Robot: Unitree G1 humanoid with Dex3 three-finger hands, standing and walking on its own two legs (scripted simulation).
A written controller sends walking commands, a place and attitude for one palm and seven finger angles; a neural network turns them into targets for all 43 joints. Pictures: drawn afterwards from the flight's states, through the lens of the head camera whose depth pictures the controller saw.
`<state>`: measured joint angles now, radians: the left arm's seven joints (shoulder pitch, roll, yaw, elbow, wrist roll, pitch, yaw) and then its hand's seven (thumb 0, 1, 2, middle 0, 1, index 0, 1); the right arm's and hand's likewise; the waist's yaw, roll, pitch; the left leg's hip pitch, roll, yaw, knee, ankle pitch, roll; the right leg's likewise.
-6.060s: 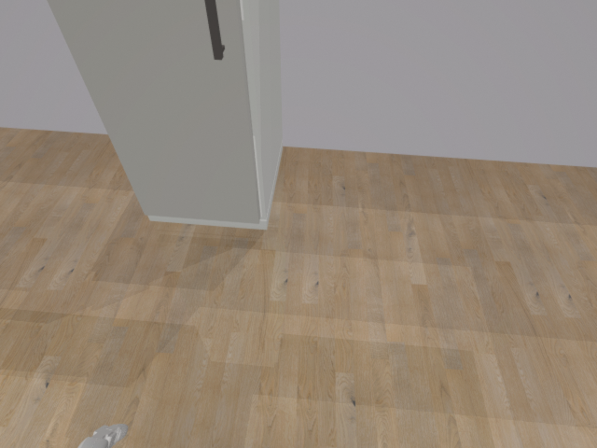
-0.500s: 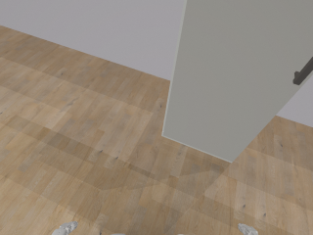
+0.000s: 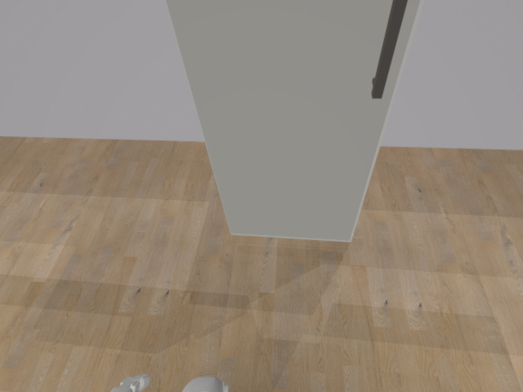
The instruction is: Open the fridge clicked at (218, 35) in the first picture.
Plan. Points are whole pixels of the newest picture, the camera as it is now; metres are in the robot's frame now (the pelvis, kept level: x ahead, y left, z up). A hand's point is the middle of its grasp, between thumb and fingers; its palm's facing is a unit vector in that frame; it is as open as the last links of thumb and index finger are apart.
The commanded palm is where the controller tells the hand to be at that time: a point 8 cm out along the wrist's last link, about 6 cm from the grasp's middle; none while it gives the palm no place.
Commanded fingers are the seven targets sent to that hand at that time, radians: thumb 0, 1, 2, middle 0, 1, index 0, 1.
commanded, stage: turn to face it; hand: right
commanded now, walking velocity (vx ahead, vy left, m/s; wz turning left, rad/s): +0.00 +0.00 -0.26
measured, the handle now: (397, 1) +0.72 -0.23 +0.23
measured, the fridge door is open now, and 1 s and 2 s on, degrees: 0 0 0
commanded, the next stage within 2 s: take the last steps up to it in 0.02 s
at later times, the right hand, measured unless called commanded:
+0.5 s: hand out of the picture +0.04 -0.16 -0.16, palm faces +0.12 +0.97 -0.22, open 7.3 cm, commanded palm none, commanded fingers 0.00 -0.90 -0.90 0.20 0.30 0.20 0.30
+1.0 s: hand out of the picture -0.01 -0.16 -0.18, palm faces +0.26 +0.96 -0.10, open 7.4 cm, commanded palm none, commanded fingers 0.00 -0.90 -0.90 0.20 0.30 0.20 0.30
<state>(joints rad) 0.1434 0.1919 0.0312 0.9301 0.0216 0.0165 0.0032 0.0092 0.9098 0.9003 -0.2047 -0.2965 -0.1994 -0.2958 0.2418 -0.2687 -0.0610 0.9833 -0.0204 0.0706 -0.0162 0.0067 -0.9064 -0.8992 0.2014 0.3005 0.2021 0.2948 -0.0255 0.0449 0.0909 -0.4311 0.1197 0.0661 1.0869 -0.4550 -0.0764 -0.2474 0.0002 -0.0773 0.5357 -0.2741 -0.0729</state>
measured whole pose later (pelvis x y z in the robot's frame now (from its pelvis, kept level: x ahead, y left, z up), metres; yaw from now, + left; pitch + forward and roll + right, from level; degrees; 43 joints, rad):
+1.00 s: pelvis +0.14 -0.06 -0.02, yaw -7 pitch -1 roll +0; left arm 0.10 0.14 0.04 1.00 0.03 -0.06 0.00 0.01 0.91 0.90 -0.20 -0.30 -0.20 -0.30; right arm 0.49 -0.09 -0.02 1.20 -0.02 -0.02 -0.02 0.00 -0.90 -0.90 0.20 0.30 0.20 0.30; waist -0.07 0.04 0.08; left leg -0.18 0.10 0.06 0.95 -0.52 -0.01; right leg -0.39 -0.05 -0.15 0.66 -0.26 -0.05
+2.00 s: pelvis +0.22 -0.10 +0.01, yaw -6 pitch -1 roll +1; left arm 0.24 0.14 0.04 1.08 0.03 -0.01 0.05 0.01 0.93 0.90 -0.21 -0.30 -0.20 -0.30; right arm 0.25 -0.21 -0.05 1.10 -0.02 0.07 -0.01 0.00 -0.91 -0.90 0.20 0.30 0.20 0.29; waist 0.01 0.03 0.04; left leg -0.28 0.04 0.02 0.79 -0.44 -0.05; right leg -0.17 -0.02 -0.10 0.39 -0.21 -0.04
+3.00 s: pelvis +0.16 -0.08 +0.00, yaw -8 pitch -2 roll +1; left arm 0.22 0.28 0.03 1.05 0.02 0.00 -0.01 0.01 0.91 0.90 -0.21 -0.30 -0.20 -0.30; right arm 0.29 -0.30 0.00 1.04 -0.03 0.00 -0.01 0.00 -0.90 -0.90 0.20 0.30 0.20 0.30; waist -0.01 0.01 0.03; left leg -0.19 0.07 0.05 0.43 -0.19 -0.05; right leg -0.27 -0.01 -0.06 0.45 -0.15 -0.03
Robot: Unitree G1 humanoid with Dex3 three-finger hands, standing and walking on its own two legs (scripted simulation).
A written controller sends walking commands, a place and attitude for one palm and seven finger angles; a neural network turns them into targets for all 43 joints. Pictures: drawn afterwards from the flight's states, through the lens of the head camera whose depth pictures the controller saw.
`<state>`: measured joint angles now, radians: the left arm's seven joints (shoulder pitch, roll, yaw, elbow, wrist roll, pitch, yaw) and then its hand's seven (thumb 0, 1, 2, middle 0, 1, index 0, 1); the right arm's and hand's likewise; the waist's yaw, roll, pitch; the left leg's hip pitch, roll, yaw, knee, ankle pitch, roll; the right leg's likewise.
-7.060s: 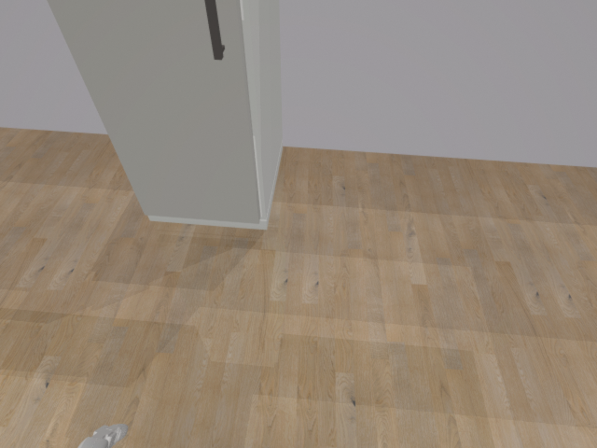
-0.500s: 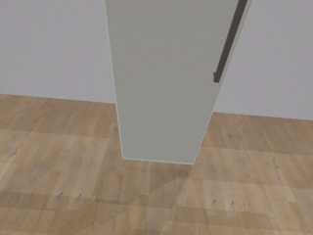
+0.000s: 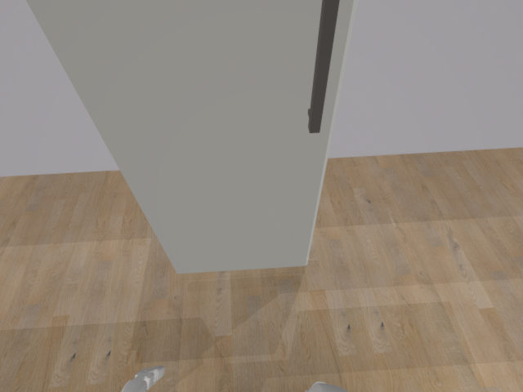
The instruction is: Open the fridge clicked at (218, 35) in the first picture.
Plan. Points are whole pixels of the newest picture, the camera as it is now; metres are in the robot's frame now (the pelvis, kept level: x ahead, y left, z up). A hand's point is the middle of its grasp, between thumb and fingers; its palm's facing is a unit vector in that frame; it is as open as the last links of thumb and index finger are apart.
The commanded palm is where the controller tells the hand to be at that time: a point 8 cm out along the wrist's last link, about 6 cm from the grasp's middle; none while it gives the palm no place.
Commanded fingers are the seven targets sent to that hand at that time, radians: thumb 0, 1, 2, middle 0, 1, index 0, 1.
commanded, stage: take the last steps up to it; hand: right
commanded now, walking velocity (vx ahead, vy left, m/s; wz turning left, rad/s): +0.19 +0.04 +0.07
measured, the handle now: (323, 30) +0.59 -0.10 +0.24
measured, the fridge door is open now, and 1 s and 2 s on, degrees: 0 0 0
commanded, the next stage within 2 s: come to a stop and stand still in 0.14 s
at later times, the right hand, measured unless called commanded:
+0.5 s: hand (355, 341) +0.23 -0.16 -0.15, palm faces -0.04 +0.98 -0.21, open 7.4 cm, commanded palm none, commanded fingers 0.00 -0.90 -0.90 0.20 0.30 0.20 0.30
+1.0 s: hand out of the picture +0.10 -0.22 -0.16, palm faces +0.00 +0.98 -0.19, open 7.4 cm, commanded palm none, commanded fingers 0.00 -0.90 -0.90 0.20 0.30 0.20 0.30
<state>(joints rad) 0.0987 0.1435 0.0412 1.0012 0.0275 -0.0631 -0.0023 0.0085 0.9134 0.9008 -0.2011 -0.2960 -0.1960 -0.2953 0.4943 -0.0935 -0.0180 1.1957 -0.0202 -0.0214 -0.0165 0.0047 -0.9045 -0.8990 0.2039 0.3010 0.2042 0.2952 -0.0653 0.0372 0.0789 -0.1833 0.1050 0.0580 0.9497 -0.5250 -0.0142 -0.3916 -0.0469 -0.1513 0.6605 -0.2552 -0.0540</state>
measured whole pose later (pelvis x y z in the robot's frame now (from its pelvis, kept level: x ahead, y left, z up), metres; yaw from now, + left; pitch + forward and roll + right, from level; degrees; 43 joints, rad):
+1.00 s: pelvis +0.08 -0.03 +0.03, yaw +2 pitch -1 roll +1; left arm 0.24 0.14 0.04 1.08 0.03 -0.01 0.05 0.01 0.93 0.90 -0.21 -0.30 -0.20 -0.30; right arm 0.25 -0.21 -0.05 1.10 -0.02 0.07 -0.01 0.00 -0.91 -0.90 0.20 0.30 0.20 0.29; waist 0.01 0.03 0.04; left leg -0.28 0.04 0.02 0.79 -0.44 -0.05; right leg -0.17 -0.02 -0.10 0.39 -0.21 -0.04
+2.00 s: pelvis +0.02 -0.03 +0.02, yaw -1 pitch -2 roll +1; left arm 0.22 0.28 0.03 1.05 0.02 0.00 -0.01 0.01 0.91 0.90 -0.21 -0.30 -0.20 -0.30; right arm 0.29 -0.30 0.00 1.04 -0.03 0.00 -0.01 0.00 -0.90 -0.90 0.20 0.30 0.20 0.30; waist -0.01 0.01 0.03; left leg -0.19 0.07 0.05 0.43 -0.19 -0.05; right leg -0.27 -0.01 -0.06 0.45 -0.15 -0.03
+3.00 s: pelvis +0.05 -0.02 +0.03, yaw +0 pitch -2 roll +0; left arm 0.17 0.28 0.01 1.12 0.01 0.00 -0.01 0.01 0.91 0.90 -0.21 -0.30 -0.20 -0.30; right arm 0.22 -0.28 0.01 1.08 -0.03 -0.01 -0.01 0.00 -0.90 -0.90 0.20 0.30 0.20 0.30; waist 0.00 0.00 0.04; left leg -0.12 0.07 0.05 0.35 -0.19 -0.05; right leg -0.19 -0.01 -0.06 0.37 -0.14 -0.02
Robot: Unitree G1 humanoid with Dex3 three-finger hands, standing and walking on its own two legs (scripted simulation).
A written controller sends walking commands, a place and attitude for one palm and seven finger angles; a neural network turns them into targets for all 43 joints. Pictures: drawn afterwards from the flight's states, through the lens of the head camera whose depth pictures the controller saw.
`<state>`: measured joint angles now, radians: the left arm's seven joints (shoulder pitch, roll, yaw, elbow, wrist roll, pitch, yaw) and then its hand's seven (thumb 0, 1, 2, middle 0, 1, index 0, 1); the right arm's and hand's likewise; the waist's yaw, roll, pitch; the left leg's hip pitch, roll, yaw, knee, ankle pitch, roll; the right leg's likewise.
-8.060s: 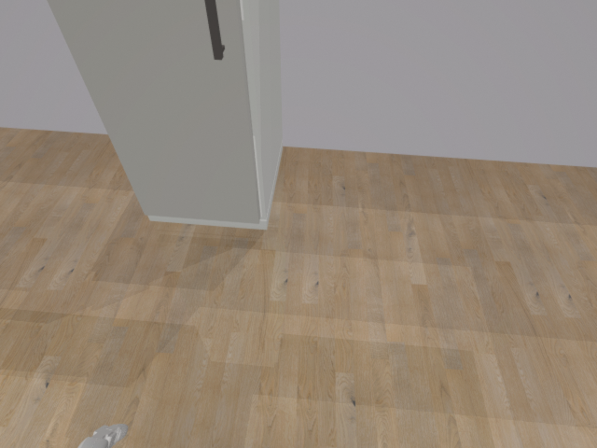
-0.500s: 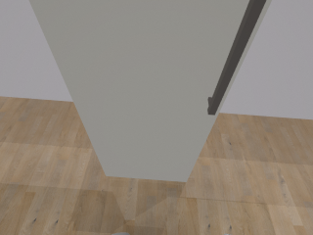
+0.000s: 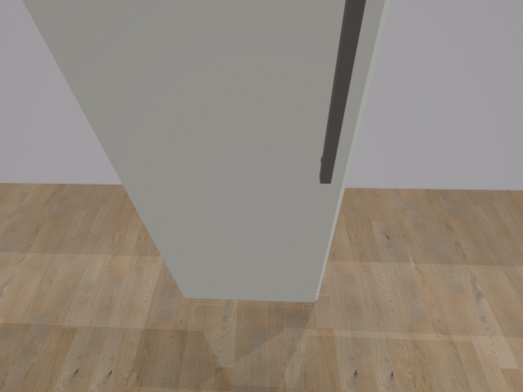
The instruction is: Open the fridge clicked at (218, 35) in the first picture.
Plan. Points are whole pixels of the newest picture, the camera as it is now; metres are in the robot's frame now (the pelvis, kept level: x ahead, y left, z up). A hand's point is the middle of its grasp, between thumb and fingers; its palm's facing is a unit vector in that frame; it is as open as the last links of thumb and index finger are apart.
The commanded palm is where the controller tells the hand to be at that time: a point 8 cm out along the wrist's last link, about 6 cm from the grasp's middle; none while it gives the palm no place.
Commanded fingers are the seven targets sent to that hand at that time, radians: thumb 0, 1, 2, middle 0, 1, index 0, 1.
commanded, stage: come to a stop and stand still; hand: right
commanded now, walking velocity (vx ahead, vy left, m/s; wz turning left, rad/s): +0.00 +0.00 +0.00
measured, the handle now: (338, 87) +0.51 -0.09 +0.21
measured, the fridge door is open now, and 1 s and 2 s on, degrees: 0 0 0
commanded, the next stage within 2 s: look again from close up in 1.02 s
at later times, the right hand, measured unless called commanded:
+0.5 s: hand out of the picture +0.01 -0.17 -0.18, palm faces +0.02 +0.97 -0.24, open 7.4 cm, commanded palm none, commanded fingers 0.00 -0.90 -0.90 0.20 0.30 0.20 0.30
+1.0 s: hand out of the picture -0.05 -0.22 -0.18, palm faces +0.01 +0.96 -0.29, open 7.4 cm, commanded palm none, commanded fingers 0.00 -0.90 -0.90 0.20 0.30 0.20 0.30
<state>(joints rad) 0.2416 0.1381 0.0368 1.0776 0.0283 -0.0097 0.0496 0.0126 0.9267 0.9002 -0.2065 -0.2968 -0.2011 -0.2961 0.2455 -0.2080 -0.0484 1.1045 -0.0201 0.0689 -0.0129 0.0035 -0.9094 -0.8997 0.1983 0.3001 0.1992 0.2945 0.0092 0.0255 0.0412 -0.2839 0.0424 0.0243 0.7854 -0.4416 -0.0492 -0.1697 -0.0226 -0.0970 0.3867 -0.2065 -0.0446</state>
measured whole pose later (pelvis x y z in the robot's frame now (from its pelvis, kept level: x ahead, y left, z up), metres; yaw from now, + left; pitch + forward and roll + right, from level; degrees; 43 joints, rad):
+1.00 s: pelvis -0.06 +0.01 -0.01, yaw -2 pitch -2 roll +1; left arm 0.22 0.28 0.03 1.05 0.02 0.00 -0.01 0.01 0.91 0.90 -0.21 -0.30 -0.20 -0.30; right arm 0.29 -0.30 0.00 1.04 -0.03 0.00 -0.01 0.00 -0.90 -0.90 0.20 0.30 0.20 0.30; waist -0.01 0.01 0.03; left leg -0.19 0.07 0.05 0.43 -0.19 -0.05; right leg -0.27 -0.01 -0.06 0.45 -0.15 -0.03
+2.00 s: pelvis -0.04 +0.02 +0.00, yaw -2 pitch -2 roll +0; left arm 0.17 0.28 0.01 1.12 0.01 0.00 -0.01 0.01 0.91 0.90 -0.21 -0.30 -0.20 -0.30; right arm 0.22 -0.28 0.01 1.08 -0.03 -0.01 -0.01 0.00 -0.90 -0.90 0.20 0.30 0.20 0.30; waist 0.00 0.00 0.04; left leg -0.12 0.07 0.05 0.35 -0.19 -0.05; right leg -0.19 -0.01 -0.06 0.37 -0.14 -0.02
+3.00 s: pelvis +0.03 +0.03 -0.01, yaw -1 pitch +0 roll +0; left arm 0.24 0.15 0.05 1.09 0.01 0.00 0.05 0.02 0.93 0.90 -0.20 -0.30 -0.20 -0.30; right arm 0.32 -0.12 -0.02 1.05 -0.03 0.01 -0.05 0.01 -0.91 -0.90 0.20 0.30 0.20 0.30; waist 0.00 0.01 0.06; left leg -0.16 0.04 0.05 0.54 -0.30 -0.02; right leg -0.21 -0.06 -0.09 0.53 -0.28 0.01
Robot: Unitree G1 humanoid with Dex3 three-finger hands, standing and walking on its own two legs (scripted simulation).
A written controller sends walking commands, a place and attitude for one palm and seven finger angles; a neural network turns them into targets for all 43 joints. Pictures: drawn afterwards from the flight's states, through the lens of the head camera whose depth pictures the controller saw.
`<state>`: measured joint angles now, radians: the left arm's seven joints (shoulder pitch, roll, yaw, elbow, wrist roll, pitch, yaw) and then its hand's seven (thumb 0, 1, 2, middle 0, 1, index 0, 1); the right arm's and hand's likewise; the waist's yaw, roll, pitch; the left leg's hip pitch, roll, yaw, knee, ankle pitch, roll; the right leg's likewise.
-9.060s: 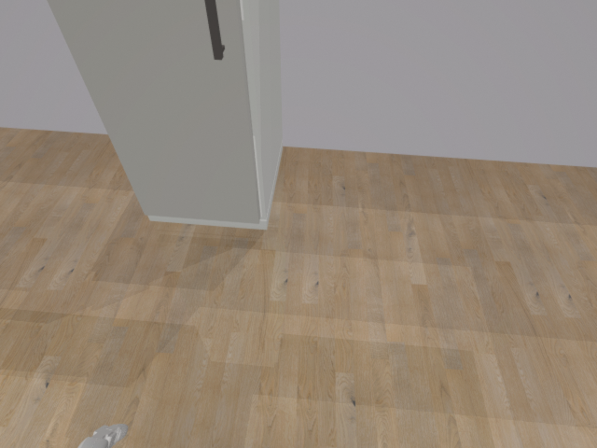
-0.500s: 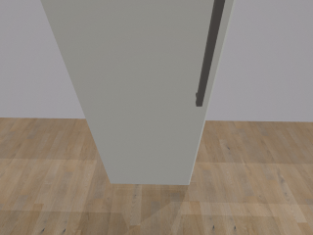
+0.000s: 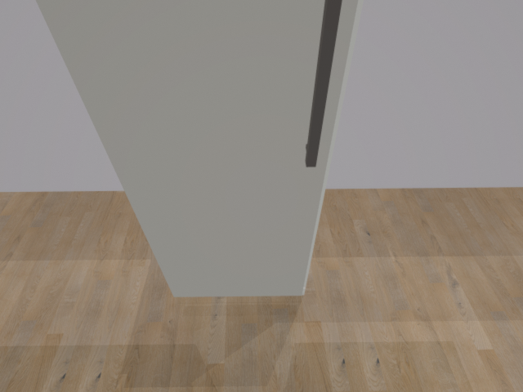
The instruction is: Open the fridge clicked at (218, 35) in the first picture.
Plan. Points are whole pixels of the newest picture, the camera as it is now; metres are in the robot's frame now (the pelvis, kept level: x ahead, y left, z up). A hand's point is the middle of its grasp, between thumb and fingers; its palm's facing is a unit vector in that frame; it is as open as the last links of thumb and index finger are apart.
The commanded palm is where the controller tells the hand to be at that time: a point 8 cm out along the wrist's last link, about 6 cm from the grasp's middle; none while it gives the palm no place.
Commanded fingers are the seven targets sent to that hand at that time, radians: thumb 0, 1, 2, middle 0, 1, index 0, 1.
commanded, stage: come to a stop and stand still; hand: right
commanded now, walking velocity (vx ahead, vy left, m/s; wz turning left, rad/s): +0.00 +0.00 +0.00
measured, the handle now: (320, 75) +0.57 -0.07 +0.22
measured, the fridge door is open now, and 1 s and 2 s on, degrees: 0 0 0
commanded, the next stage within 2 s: look again from close up in 0.02 s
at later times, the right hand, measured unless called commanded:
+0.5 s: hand out of the picture +0.05 -0.22 -0.16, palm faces -0.03 +0.96 -0.29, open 7.4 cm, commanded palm none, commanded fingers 0.00 -0.90 -0.90 0.20 0.30 0.20 0.30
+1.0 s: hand out of the picture +0.06 -0.21 -0.16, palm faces -0.04 +0.96 -0.28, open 7.4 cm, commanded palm none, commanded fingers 0.00 -0.90 -0.90 0.20 0.30 0.20 0.30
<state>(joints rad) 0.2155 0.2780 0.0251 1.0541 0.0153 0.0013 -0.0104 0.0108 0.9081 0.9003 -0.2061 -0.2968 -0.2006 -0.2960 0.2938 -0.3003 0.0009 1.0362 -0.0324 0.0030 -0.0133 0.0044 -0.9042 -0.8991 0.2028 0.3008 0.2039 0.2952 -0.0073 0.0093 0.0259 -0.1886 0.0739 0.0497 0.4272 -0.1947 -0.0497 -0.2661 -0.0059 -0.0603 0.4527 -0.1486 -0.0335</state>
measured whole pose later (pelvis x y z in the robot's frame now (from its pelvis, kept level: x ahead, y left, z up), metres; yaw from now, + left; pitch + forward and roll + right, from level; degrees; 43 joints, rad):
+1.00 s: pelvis +0.02 +0.01 +0.01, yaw +0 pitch -2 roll +0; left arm 0.17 0.28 0.01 1.12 0.01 0.00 -0.01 0.01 0.91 0.90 -0.21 -0.30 -0.20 -0.30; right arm 0.22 -0.28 0.01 1.08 -0.03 -0.01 -0.01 0.00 -0.90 -0.90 0.20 0.30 0.20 0.30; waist 0.00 0.00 0.04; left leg -0.12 0.07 0.05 0.35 -0.19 -0.05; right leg -0.19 -0.01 -0.06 0.37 -0.14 -0.02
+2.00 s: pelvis +0.09 +0.03 +0.00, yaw +2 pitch +0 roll +0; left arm 0.24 0.15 0.05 1.09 0.01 0.00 0.05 0.02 0.93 0.90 -0.20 -0.30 -0.20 -0.30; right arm 0.32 -0.12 -0.02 1.05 -0.03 0.01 -0.05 0.01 -0.91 -0.90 0.20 0.30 0.20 0.30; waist 0.00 0.01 0.06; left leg -0.16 0.04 0.05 0.54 -0.30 -0.02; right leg -0.21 -0.06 -0.09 0.53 -0.28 0.01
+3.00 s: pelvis -0.13 -0.04 -0.03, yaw -1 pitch -6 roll +2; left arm 0.29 0.30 0.06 1.01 0.03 0.04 0.01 0.01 0.91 0.90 -0.21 -0.30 -0.20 -0.30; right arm 0.24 -0.34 -0.07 0.99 -0.03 0.07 -0.01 0.01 -0.90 -0.90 0.20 0.30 0.20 0.30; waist 0.00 0.03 0.05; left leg -0.49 0.00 -0.07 1.08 -0.41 0.00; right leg -0.40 0.03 -0.02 0.72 -0.22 -0.07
